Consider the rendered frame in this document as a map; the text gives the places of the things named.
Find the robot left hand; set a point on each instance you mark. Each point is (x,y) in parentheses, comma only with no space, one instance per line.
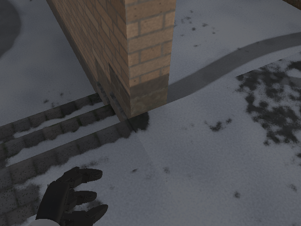
(60,197)

